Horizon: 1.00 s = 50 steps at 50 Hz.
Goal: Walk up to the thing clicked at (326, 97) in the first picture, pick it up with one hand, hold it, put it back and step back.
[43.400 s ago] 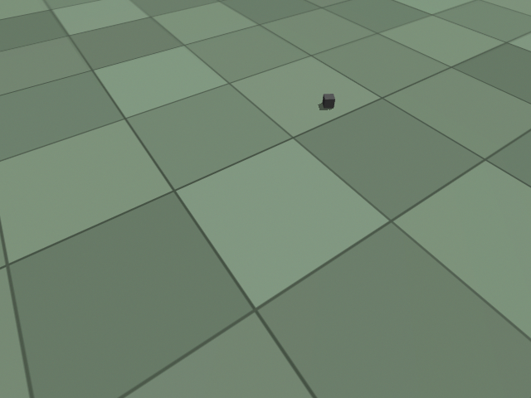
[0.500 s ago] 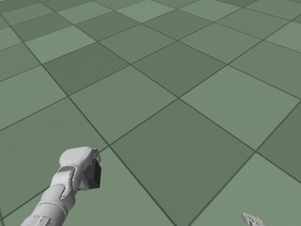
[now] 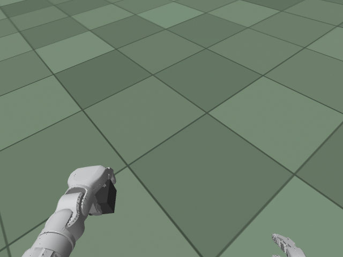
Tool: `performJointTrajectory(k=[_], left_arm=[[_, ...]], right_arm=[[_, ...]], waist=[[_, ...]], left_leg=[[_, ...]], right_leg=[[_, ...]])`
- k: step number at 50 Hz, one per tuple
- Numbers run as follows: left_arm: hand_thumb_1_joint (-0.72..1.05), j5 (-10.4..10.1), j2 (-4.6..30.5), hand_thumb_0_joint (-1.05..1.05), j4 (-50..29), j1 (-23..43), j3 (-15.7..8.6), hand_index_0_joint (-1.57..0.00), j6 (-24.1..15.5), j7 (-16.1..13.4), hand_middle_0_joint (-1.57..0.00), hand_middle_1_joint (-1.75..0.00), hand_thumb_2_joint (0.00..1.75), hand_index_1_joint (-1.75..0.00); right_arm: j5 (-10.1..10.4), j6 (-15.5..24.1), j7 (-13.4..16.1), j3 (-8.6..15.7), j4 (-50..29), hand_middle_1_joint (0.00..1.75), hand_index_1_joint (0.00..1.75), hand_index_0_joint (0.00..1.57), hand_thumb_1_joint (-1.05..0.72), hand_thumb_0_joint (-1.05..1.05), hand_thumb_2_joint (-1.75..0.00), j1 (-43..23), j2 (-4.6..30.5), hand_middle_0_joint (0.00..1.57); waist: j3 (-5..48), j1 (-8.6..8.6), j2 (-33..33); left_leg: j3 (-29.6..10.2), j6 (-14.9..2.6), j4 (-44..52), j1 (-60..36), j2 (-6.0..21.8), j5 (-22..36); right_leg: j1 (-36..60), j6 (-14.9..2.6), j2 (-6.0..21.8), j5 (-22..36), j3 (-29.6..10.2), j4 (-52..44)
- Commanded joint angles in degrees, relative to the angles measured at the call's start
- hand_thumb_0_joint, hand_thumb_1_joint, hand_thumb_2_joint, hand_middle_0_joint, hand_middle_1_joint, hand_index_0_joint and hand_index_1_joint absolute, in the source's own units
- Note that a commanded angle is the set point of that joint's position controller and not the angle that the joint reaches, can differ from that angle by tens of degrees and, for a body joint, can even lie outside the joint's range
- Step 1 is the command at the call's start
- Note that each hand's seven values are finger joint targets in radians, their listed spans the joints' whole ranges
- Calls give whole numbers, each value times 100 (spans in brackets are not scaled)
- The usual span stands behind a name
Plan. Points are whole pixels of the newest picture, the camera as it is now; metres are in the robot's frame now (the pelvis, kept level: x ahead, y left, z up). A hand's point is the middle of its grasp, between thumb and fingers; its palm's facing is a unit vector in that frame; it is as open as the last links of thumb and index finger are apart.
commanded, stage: hold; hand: left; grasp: from above
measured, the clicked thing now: (100, 197) +0.31 +0.22 -0.07
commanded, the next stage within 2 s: crouch in 0.50 s
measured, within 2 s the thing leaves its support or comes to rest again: neither
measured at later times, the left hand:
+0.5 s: hand (94, 192) +0.31 +0.22 -0.04, palm faces -0.44 -0.06 -0.90, open 9.3 cm
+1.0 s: hand (100, 204) +0.30 +0.23 -0.11, palm faces -0.47 -0.01 -0.88, open 9.3 cm
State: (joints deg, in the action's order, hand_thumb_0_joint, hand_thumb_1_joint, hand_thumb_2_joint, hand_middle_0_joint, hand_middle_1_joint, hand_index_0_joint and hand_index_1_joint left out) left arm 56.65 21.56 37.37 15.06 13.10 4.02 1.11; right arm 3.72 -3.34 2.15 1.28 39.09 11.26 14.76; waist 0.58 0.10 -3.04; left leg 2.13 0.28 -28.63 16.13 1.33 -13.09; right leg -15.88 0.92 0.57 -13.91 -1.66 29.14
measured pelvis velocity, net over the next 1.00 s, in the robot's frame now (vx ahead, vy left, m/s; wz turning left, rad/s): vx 0.00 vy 0.00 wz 0.02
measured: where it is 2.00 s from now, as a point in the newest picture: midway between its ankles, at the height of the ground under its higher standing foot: outside the picture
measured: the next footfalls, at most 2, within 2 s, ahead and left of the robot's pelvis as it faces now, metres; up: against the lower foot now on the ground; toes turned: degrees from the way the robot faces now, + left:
none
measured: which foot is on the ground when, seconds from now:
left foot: down 0.00-1.00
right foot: down 0.00-1.00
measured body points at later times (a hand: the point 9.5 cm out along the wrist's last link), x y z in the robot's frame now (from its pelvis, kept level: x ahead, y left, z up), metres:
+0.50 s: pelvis +0.01 +0.00 +0.00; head +0.02 -0.02 +0.45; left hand +0.32 +0.23 +0.02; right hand +0.14 -0.25 -0.12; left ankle +0.02 +0.12 -0.74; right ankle +0.02 -0.13 -0.74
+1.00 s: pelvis +0.00 +0.00 -0.02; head +0.05 +0.00 +0.43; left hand +0.32 +0.23 -0.06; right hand +0.11 -0.27 -0.14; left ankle +0.02 +0.12 -0.74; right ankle +0.02 -0.13 -0.74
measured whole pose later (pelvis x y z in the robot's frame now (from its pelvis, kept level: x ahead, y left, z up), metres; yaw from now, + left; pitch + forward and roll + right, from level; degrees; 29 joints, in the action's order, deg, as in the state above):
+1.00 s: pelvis +0.00 +0.00 -0.02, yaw +1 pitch +7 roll +0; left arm 62.3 19.9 55.9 22.3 11.8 0.0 -11.7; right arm 1.6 -3.1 0.4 2.6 40.6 12.1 14.7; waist 1.8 -2.0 -0.6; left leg 0.9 0.3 -38.5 29.3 1.4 -16.6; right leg -28.2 0.9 0.6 -17.4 -0.7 38.0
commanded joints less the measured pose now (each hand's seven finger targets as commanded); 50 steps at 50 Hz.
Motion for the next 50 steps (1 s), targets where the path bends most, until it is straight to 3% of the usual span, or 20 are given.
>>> performJointTrajectory(k=[1,2,4,8,13,15,18,20,22,24,25,29,30,31,34,36,41,44,47,50], left_arm=[[58,-41,1164,0,-1289,1938,-601,-95,-79,-161,-93,-57,60,-54],[57,-23,1035,0,-1221,1915,-446,-95,-68,-134,-92,-57,60,-55],[57,-29,1251,0,-1319,2041,-650,-96,-89,-161,-95,-53,61,-51],[55,34,1334,0,-1242,2087,-715,-94,-117,-231,-91,-55,59,-52],[58,14,1114,0,-1188,2077,-551,-96,-123,-253,-93,-55,58,-52],[56,41,1267,0,-1127,2193,-674,-95,-116,-289,-93,-53,59,-51],[57,35,1110,0,-1210,2080,-560,-96,-96,-291,-93,-57,61,-54],[60,46,1294,0,-1035,2104,-713,-99,-66,-311,-97,-54,61,-52],[59,40,1143,0,-1061,2246,-539,-97,-79,-302,-95,-54,59,-51],[58,38,1312,0,-831,1985,-759,-97,-80,-332,-95,-52,60,-51],[59,23,1167,0,-1053,2126,-596,-97,-110,-303,-95,-54,60,-52],[60,41,1123,0,-983,1991,-565,-99,-100,-256,-97,-54,62,-52],[68,13,1182,0,-1040,2004,-629,-107,-118,-259,-103,-62,55,-56],[64,39,1159,0,-1129,1999,-612,-99,-131,-270,-95,-55,54,-51],[68,86,1097,0,-939,1815,-613,-103,-140,-352,-101,-58,63,-55],[69,130,1152,0,-737,1819,-690,-104,-197,-459,-102,-57,64,-55],[68,314,920,0,-106,2080,-549,-104,-352,-958,-103,-57,66,-55],[69,465,1011,0,351,2516,-609,-104,-395,-1328,-102,-59,67,-57],[73,566,776,0,820,2957,-488,-107,-443,-1641,-104,-62,66,-59],[72,758,782,0,1510,2955,-602,-107,-511,-1938,-105,-60,67,-57]], right_arm=[[-5,251,71,255,-823,30,30,20,-89,0,-90,-549,698,20],[-10,251,70,248,-816,30,30,20,-89,0,-90,-512,699,20],[-3,234,84,260,-814,30,30,20,-89,0,-90,-508,717,20],[-16,222,84,256,-780,30,30,20,-89,0,-89,-455,716,20],[-16,228,72,271,-771,30,30,20,-89,0,-89,-463,689,20],[-20,226,73,289,-729,30,30,20,-89,0,-90,-393,726,20],[-5,211,54,306,-770,30,30,20,-89,0,-89,-398,710,20],[-10,193,61,312,-724,30,30,20,-89,0,-89,-418,733,20],[-25,198,54,312,-722,30,30,20,-89,0,-89,-363,729,20],[-29,191,60,304,-722,30,30,20,-89,0,-90,-365,739,20],[-5,198,51,304,-770,30,30,20,-89,0,-89,-398,706,20],[-14,183,48,319,-770,30,30,20,-89,0,-90,-376,735,20],[-22,177,55,326,-776,30,30,20,-91,0,-91,-371,755,20],[-18,177,59,326,-815,30,30,20,-87,0,-89,-412,732,20],[-20,160,49,311,-796,30,30,20,-88,0,-89,-359,720,20],[-36,146,52,324,-760,30,30,20,-88,0,-89,-314,745,20],[-117,113,-7,372,-573,30,30,20,-88,0,-89,-98,763,20],[-182,108,-54,415,-421,30,30,20,-88,0,-89,48,790,20],[-246,162,-106,456,-222,30,30,20,-88,0,-89,263,827,20],[-335,237,-154,523,-166,30,30,20,-88,0,-89,504,857,20]], waist=[[1379,23,232],[1354,-60,320],[1372,0,108],[1398,1,89],[1388,-26,127],[1497,2,133],[1538,-5,205],[1490,30,135],[1474,-33,182],[1331,47,212],[1448,24,150],[1396,1,165],[1398,30,174],[1428,29,156],[1283,-10,253],[1169,-54,442],[1072,-249,428],[1293,-296,328],[1533,-466,209],[1844,-498,306]], left_leg=[[22,-131,387,-770,-210,729],[8,-135,398,-807,-190,784],[15,-113,420,-835,-188,877],[0,-91,410,-832,-177,1014],[15,-97,414,-882,-183,1010],[11,-97,398,-923,-176,1115],[19,-99,384,-943,-184,1266],[23,-100,398,-935,-189,1263],[2,-91,407,-928,-162,1244],[19,-106,415,-816,-190,1089],[36,-104,429,-870,-199,1092],[10,-93,432,-896,-175,1202],[-8,-86,437,-908,-161,1182],[0,-96,433,-921,-180,1174],[34,-111,409,-821,-209,1136],[18,-122,370,-743,-203,1022],[4,-90,177,-510,-206,799],[-12,-74,-197,-211,-205,732],[-31,-35,-784,227,-162,660],[-56,-34,-1649,1164,-168,430]], right_leg=[[249,-92,-203,615,65,-556],[220,-92,-214,688,80,-538],[259,-118,-216,767,82,-527],[283,-135,-231,857,105,-497],[264,-126,-223,875,109,-519],[321,-138,-220,959,117,-508],[370,-132,-222,1123,129,-489],[381,-136,-213,1114,134,-522],[346,-138,-231,1096,151,-509],[372,-127,-207,942,142,-578],[366,-138,-200,969,118,-549],[361,-155,-216,1049,142,-533],[369,-152,-224,1010,154,-553],[361,-145,-211,1014,149,-554],[310,-134,-192,1016,119,-564],[206,-113,-194,900,130,-583],[-219,-139,-181,721,131,-376],[-571,-137,-163,673,134,-90],[-1250,-151,-177,652,135,455],[-1927,-178,-175,455,143,1254]])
